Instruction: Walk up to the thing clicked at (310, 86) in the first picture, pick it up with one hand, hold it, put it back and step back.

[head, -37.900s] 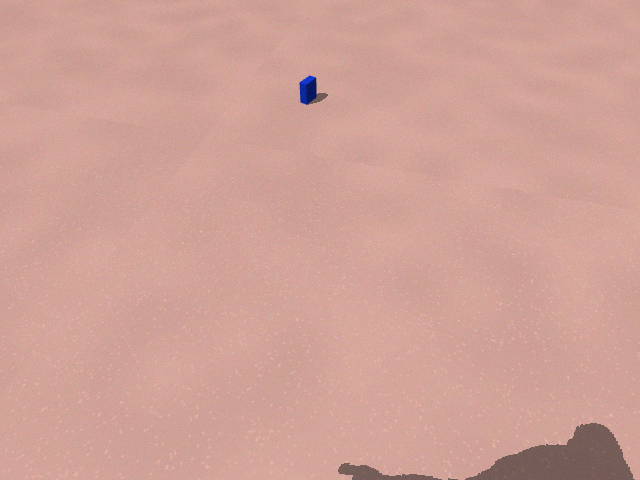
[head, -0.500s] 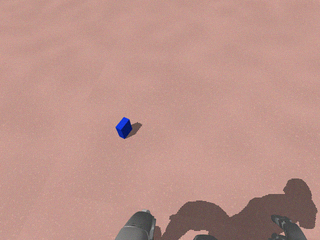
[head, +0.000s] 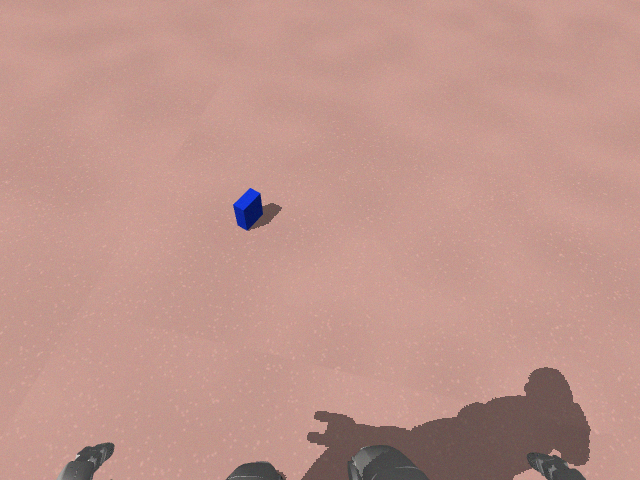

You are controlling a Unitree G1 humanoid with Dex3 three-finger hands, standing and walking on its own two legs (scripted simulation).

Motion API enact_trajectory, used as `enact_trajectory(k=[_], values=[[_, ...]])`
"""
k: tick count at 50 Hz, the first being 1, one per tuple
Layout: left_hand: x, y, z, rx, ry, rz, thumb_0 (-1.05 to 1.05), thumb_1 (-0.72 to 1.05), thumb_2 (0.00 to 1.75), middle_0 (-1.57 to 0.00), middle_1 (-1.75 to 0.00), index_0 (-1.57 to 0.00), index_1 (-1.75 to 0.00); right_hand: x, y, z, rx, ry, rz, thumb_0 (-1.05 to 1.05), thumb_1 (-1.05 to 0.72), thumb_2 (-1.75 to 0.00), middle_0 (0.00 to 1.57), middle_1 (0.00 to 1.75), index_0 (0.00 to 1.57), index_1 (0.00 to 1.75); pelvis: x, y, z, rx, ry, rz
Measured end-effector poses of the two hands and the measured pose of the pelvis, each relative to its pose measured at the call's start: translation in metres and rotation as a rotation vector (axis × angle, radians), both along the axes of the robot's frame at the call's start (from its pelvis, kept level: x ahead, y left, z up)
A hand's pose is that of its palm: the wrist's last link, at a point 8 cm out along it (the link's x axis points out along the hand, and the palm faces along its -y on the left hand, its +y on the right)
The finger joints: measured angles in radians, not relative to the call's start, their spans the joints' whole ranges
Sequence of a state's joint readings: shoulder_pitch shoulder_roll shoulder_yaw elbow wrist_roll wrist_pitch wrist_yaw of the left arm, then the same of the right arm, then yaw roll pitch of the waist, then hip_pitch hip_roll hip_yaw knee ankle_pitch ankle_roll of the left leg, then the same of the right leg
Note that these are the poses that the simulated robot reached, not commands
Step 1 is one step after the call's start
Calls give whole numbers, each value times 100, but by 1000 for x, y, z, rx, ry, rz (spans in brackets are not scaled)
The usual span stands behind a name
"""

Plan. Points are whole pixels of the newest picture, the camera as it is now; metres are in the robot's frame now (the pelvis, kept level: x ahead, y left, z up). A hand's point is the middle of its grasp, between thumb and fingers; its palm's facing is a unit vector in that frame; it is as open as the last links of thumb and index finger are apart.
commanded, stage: step back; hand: left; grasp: from above
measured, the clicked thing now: (248, 209) +1.05 +0.26 -0.70
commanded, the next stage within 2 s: stand in 1.02 s
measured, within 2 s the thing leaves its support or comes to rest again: neither
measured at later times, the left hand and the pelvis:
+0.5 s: hand out of the picture +0.02 +0.28 -0.15, palm faces -0.04 -0.92 -0.39, open 7.4 cm; pelvis -0.06 +0.01 +0.00, yaw -3 degrees
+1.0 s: hand out of the picture +0.09 +0.27 -0.15, palm faces -0.01 -0.93 -0.36, open 7.4 cm; pelvis -0.01 +0.01 +0.00, yaw -1 degrees
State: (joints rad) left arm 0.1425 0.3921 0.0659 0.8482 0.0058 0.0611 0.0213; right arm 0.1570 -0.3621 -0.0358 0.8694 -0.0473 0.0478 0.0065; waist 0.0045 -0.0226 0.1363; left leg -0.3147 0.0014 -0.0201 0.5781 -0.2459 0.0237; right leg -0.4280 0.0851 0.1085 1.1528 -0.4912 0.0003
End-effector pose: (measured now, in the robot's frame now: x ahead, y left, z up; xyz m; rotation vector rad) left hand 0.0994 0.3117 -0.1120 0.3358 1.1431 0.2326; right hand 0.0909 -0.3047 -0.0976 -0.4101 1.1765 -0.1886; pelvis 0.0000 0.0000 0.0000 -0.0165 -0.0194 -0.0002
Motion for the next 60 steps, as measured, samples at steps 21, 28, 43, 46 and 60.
enact_trajectory(k=[21, 28, 43, 46, 60], values=[[-101, 7, 5, 24, 62, -6, 1, 90, 90, -21, -30, -21, -30, -92, 7, -25, 70, 32, -71, 1, -91, -90, 20, 30, 21, 30, -57, 8, -3, 50, -35, -33], [-76, 10, 3, 14, 46, -48, 1, 91, 90, -20, -30, -21, -30, -103, 14, -17, 84, 4, -103, 1, -90, -90, 20, 30, 21, 30, -56, 5, -1, 29, -25, -63], [-37, 11, -2, -22, 17, -15, 1, 91, 90, -21, -30, -21, -30, -56, 15, -13, 50, -4, -74, 1, -91, -90, 20, 30, 21, 30, -23, 16, -1, 21, -14, -27], [-27, 9, -3, -20, 19, -17, 1, 91, 90, -20, -30, -21, -30, -45, 16, -11, 53, 3, -71, 1, -90, -90, 20, 30, 21, 30, -16, 12, 1, 13, -6, -29], [-23, -4, 2, -21, 64, -11, 1, 91, 90, -20, -30, -21, -30, 10, 21, -8, 75, -76, -41, 0, -91, -90, 20, 30, 21, 30, -7, 10, 7, 15, -12, -30]])
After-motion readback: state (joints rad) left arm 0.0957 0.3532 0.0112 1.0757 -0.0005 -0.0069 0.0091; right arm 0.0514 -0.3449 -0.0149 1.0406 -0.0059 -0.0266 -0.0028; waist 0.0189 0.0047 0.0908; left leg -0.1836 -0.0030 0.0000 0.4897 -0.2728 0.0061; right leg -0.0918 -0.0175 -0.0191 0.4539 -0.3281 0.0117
